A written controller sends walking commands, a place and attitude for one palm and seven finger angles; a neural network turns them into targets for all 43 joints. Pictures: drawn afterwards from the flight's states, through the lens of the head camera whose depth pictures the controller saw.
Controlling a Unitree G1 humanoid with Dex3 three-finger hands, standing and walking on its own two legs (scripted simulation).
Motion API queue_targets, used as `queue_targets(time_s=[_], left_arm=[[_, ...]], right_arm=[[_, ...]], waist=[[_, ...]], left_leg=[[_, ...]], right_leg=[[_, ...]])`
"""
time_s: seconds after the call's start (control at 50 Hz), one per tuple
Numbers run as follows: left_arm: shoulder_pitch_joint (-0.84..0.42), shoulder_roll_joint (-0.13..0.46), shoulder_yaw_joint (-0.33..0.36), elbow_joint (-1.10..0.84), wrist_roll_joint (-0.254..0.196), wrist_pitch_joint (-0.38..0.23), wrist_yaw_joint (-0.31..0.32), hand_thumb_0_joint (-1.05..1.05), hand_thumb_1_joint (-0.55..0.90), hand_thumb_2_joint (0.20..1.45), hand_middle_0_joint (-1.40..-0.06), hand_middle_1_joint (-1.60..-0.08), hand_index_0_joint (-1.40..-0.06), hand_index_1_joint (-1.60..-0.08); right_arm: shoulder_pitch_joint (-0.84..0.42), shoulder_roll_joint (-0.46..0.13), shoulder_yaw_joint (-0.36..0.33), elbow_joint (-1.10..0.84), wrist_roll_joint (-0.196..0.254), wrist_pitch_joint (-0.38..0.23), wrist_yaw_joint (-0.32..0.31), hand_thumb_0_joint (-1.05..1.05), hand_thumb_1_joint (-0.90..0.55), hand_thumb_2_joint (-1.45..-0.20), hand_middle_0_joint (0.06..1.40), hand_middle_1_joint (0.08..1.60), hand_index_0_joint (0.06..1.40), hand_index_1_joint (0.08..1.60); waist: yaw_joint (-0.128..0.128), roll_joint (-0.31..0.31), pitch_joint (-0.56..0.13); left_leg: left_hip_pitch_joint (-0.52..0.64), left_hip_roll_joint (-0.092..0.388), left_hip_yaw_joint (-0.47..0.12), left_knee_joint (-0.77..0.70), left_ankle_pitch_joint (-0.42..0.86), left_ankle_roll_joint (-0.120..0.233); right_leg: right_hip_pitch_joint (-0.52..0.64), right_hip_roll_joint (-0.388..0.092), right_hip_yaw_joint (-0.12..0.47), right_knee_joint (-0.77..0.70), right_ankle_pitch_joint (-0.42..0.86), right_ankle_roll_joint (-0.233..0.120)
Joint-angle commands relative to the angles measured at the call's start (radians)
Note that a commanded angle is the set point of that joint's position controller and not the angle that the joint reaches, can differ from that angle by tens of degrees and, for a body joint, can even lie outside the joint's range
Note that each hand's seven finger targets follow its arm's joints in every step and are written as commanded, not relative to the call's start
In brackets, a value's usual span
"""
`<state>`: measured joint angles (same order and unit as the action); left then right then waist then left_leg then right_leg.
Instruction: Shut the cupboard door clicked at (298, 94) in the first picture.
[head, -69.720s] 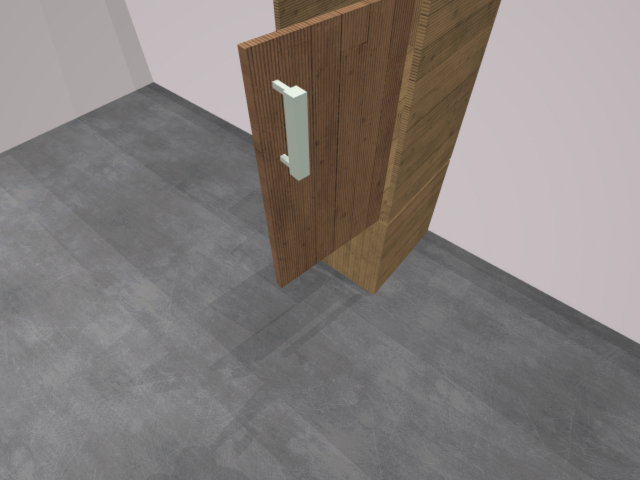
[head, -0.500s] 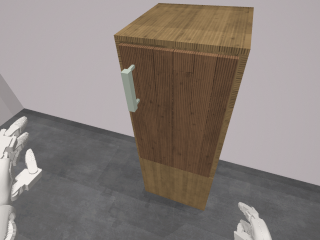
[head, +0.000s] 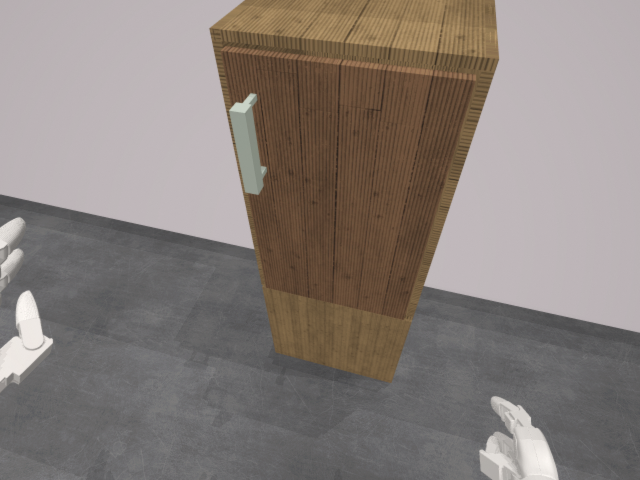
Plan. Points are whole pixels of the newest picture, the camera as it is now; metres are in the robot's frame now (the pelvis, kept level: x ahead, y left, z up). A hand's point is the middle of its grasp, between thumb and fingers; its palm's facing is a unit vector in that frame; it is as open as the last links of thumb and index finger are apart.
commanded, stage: step back with the hand held close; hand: left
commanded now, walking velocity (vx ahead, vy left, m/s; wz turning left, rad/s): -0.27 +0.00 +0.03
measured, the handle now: (253, 145) +0.58 +0.15 +0.11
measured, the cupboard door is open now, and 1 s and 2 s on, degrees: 0 0 0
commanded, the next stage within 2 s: stop stepping back and stand still in 0.78 s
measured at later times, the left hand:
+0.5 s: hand out of the picture +0.10 +0.27 +0.17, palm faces +0.51 -0.76 -0.41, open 7.4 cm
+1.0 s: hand out of the picture +0.04 +0.27 +0.17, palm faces +0.38 -0.83 -0.40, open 7.4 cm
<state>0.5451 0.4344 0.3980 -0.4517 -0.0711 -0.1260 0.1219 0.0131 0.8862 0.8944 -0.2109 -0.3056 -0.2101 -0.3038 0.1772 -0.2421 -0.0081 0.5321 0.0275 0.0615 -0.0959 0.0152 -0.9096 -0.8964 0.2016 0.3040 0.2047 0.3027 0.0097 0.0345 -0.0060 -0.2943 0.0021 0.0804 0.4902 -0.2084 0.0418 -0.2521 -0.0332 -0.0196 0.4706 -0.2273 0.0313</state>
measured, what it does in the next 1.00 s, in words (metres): walks backwards: right foot, then left foot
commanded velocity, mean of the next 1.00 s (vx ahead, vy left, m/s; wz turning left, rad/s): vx -0.26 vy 0.00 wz -0.03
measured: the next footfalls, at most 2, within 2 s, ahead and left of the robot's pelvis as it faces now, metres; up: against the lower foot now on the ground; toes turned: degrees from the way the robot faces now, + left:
right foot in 0.82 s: -0.16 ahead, -0.13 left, +0.00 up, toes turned +1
left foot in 0.94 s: -0.04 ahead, +0.09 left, +0.00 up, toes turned +0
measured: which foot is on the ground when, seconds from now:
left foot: down 0.00-0.82, up 0.84-0.92, down 0.94-1.00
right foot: down 0.00-0.58, up 0.60-0.80, down 0.82-1.00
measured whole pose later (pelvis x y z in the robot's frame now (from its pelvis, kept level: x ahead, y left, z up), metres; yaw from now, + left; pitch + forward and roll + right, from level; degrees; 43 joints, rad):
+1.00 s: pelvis -0.17 +0.01 -0.01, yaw -1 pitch +1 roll -2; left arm 0.49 0.45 0.41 -0.50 -0.06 -0.24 0.13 0.01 0.88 0.89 -0.21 -0.31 -0.21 -0.30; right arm 0.21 -0.19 0.02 0.65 0.00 -0.08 -0.08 0.02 -0.91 -0.90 0.21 0.30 0.21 0.30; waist -0.01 -0.02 -0.04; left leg -0.44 -0.01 0.02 0.56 -0.14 0.05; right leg -0.24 0.02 0.03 0.55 -0.33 0.03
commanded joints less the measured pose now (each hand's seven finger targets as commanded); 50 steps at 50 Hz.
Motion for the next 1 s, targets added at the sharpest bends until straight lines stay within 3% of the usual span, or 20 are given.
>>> queue_targets(time_s=[0.0,0.1,0.22,0.3,0.36,0.44,0.5,0.52,0.56,0.6,0.64,0.74,0.76,0.8,0.84,0.88,0.92,0.94,0.96,0.98], left_arm=[[-0.007,0.165,0.137,-0.195,-0.003,-0.073,0.037,0.0,0.9,0.9,-0.2,-0.3,-0.2,-0.3],[-0.044,0.151,0.141,-0.207,0.02,-0.116,0.045,0.0,0.9,0.9,-0.2,-0.3,-0.2,-0.3],[-0.07,0.152,0.161,-0.252,0.043,-0.158,0.048,0.0,0.9,0.9,-0.2,-0.3,-0.2,-0.3],[-0.084,0.14,0.155,-0.257,0.04,-0.18,0.041,0.0,0.9,0.9,-0.2,-0.3,-0.2,-0.3],[-0.117,0.168,0.156,-0.25,0.036,-0.181,0.049,0.0,0.9,0.9,-0.2,-0.3,-0.2,-0.3],[-0.143,0.165,0.126,-0.227,0.034,-0.183,0.07,0.0,0.9,0.9,-0.2,-0.3,-0.2,-0.3],[-0.117,0.185,0.151,-0.246,0.028,-0.194,0.071,0.0,0.9,0.9,-0.2,-0.3,-0.2,-0.3],[-0.097,0.19,0.166,-0.257,0.025,-0.2,0.07,0.0,0.9,0.9,-0.2,-0.3,-0.2,-0.3],[-0.078,0.193,0.206,-0.276,0.032,-0.215,0.065,0.0,0.9,0.9,-0.2,-0.3,-0.2,-0.3],[-0.082,0.202,0.22,-0.312,0.024,-0.228,0.053,0.0,0.9,0.9,-0.2,-0.3,-0.2,-0.3],[-0.017,0.16,0.193,-0.266,0.01,-0.224,0.048,0.0,0.9,0.9,-0.2,-0.3,-0.2,-0.3],[-0.055,0.145,0.121,-0.266,-0.012,-0.219,0.027,0.0,0.9,0.9,-0.2,-0.3,-0.2,-0.3],[-0.061,0.179,0.145,-0.266,-0.003,-0.222,0.028,0.0,0.9,0.9,-0.2,-0.3,-0.2,-0.3],[-0.164,0.226,0.151,-0.287,-0.001,-0.234,0.038,0.0,0.9,0.9,-0.2,-0.3,-0.2,-0.3],[-0.176,0.203,0.115,-0.267,0.014,-0.197,0.041,0.0,0.9,0.9,-0.2,-0.3,-0.2,-0.3],[-0.119,0.208,0.14,-0.227,0.006,-0.159,0.04,0.0,0.9,0.9,-0.2,-0.3,-0.2,-0.3],[-0.095,0.197,0.153,-0.208,-0.002,-0.144,0.036,0.0,0.9,0.9,-0.2,-0.3,-0.2,-0.3],[-0.102,0.198,0.158,-0.217,-0.004,-0.151,0.036,0.0,0.9,0.9,-0.2,-0.3,-0.2,-0.3],[-0.043,0.23,0.204,-0.217,-0.008,-0.159,0.035,0.0,0.9,0.9,-0.2,-0.3,-0.2,-0.3],[-0.029,0.187,0.181,-0.235,-0.007,-0.158,0.034,0.0,0.9,0.9,-0.2,-0.3,-0.2,-0.3]], right_arm=[[-0.081,-0.113,-0.041,-0.161,-0.007,-0.063,-0.008,0.0,-0.9,-0.9,0.2,0.3,0.2,0.3],[-0.064,-0.122,-0.043,-0.153,-0.01,-0.097,-0.008,0.0,-0.9,-0.9,0.2,0.3,0.2,0.3],[-0.048,-0.127,-0.047,-0.137,-0.02,-0.154,-0.008,0.0,-0.9,-0.9,0.2,0.3,0.2,0.3],[-0.029,-0.118,-0.052,-0.116,-0.023,-0.179,-0.001,0.0,-0.9,-0.9,0.2,0.3,0.2,0.3],[-0.028,-0.113,-0.055,-0.09,-0.037,-0.185,0.005,0.0,-0.9,-0.9,0.2,0.3,0.2,0.3],[-0.018,-0.085,-0.048,-0.06,-0.03,-0.174,0.014,0.0,-0.9,-0.9,0.2,0.3,0.2,0.3],[-0.03,-0.093,-0.045,-0.077,-0.025,-0.167,0.01,0.0,-0.9,-0.9,0.2,0.3,0.2,0.3],[-0.038,-0.103,-0.045,-0.087,-0.025,-0.171,0.006,0.0,-0.9,-0.9,0.2,0.3,0.2,0.3],[-0.071,-0.125,-0.057,-0.097,-0.028,-0.191,-0.004,0.0,-0.9,-0.9,0.2,0.3,0.2,0.3],[-0.047,-0.103,-0.071,-0.078,-0.041,-0.211,0.009,0.0,-0.9,-0.9,0.2,0.3,0.2,0.3],[-0.049,-0.104,-0.076,-0.065,-0.036,-0.223,0.027,0.0,-0.9,-0.9,0.2,0.3,0.2,0.3],[-0.03,-0.085,-0.048,-0.023,-0.045,-0.234,0.033,0.0,-0.9,-0.9,0.2,0.3,0.2,0.3],[-0.017,-0.082,-0.052,-0.011,-0.053,-0.226,0.033,0.0,-0.9,-0.9,0.2,0.3,0.2,0.3],[-0.029,-0.055,-0.034,0.003,-0.056,-0.218,0.024,0.0,-0.9,-0.9,0.2,0.3,0.2,0.3],[-0.054,-0.063,-0.047,-0.01,-0.037,-0.22,0.013,0.0,-0.9,-0.9,0.2,0.3,0.2,0.3],[-0.059,-0.056,-0.027,-0.027,-0.038,-0.198,0.002,0.0,-0.9,-0.9,0.2,0.3,0.2,0.3],[-0.056,-0.093,-0.03,-0.051,-0.025,-0.19,-0.007,0.0,-0.9,-0.9,0.2,0.3,0.2,0.3],[-0.054,-0.106,-0.032,-0.059,-0.014,-0.198,-0.007,0.0,-0.9,-0.9,0.2,0.3,0.2,0.3],[-0.059,-0.106,-0.034,-0.063,-0.023,-0.213,-0.007,0.0,-0.9,-0.9,0.2,0.3,0.2,0.3],[-0.043,-0.092,-0.026,-0.066,-0.028,-0.214,-0.006,0.0,-0.9,-0.9,0.2,0.3,0.2,0.3]], waist=[[0.007,0.023,-0.124],[-0.003,0.064,-0.067],[-0.001,0.173,-0.074],[-0.007,0.053,-0.08],[-0.013,-0.053,-0.045],[-0.026,-0.156,-0.07],[-0.029,-0.052,-0.06],[-0.027,0.033,-0.057],[-0.009,0.272,-0.101],[-0.008,0.152,-0.171],[-0.003,0.181,-0.155],[-0.011,0.172,-0.135],[-0.014,0.125,-0.129],[-0.019,-0.065,-0.134],[-0.017,-0.21,-0.114],[-0.027,-0.114,-0.07],[-0.014,0.043,-0.058],[-0.011,0.081,-0.068],[-0.006,0.187,-0.125],[-0.008,0.214,-0.138]], left_leg=[[-0.074,0.113,-0.141,-0.119,0.076,0.008],[-0.281,0.134,-0.195,-0.194,-0.314,0.038],[-0.43,0.197,-0.276,-0.256,-0.481,0.075],[-0.351,0.134,-0.216,-0.141,-0.444,0.044],[-0.166,0.061,-0.154,0.038,-0.332,-0.003],[0.002,0.018,-0.114,0.214,-0.167,-0.031],[-0.027,0.061,-0.184,0.051,-0.234,-0.011],[-0.108,0.11,-0.249,-0.067,-0.332,0.008],[-0.401,0.31,-0.488,-0.387,-0.595,0.094],[-0.298,0.334,-0.442,-0.344,-0.427,0.103],[-0.215,0.297,-0.327,-0.323,-0.378,0.07],[-0.051,0.224,-0.22,-0.278,-0.263,-0.047],[0.004,0.18,-0.172,-0.177,-0.183,-0.065],[0.169,0.078,-0.064,0.15,-0.038,-0.101],[0.134,0.013,-0.076,0.32,-0.071,-0.083],[0.029,0.032,-0.106,0.183,-0.004,-0.071],[0.029,0.09,-0.181,-0.069,0.143,-0.035],[0.008,0.135,-0.229,-0.144,0.079,-0.017],[0.007,0.195,-0.359,-0.295,-0.186,-0.011],[-0.048,0.217,-0.434,-0.406,-0.446,-0.021]], right_leg=[[0.101,-0.023,0.056,-0.003,0.16,-0.025],[0.15,-0.002,0.064,0.027,-0.011,-0.025],[0.24,0.062,0.051,0.193,0.014,-0.016],[0.128,0.029,0.124,0.092,-0.055,-0.038],[-0.15,-0.066,0.261,-0.109,-0.268,-0.092],[-0.308,-0.167,0.28,-0.183,-0.229,-0.128],[-0.305,-0.078,0.173,-0.091,-0.255,-0.079],[-0.244,-0.019,0.134,-0.013,-0.278,-0.056],[0.071,0.131,0.036,0.395,-0.156,-0.01],[0.04,0.128,0.066,0.536,-0.222,-0.019],[-0.004,0.125,0.02,0.465,-0.272,-0.028],[0.04,0.082,-0.003,-0.073,-0.219,-0.059],[-0.016,0.014,0.078,-0.181,-0.188,-0.088],[-0.258,-0.203,0.261,-0.262,-0.031,-0.168],[-0.306,-0.214,0.211,-0.202,0.062,-0.162],[-0.189,-0.166,0.15,-0.079,0.236,-0.126],[-0.123,-0.006,0.071,-0.006,0.069,-0.045],[-0.056,0.051,0.058,0.001,-0.005,-0.029],[-0.016,0.088,0.028,0.063,-0.134,-0.025],[0.042,0.108,0.025,0.128,-0.205,-0.028]])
